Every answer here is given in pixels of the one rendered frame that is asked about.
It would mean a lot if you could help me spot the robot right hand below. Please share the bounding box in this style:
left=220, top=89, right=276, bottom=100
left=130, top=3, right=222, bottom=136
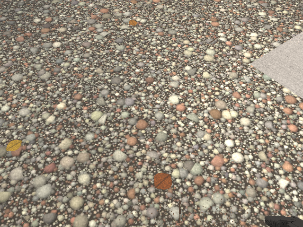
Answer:
left=265, top=216, right=303, bottom=227

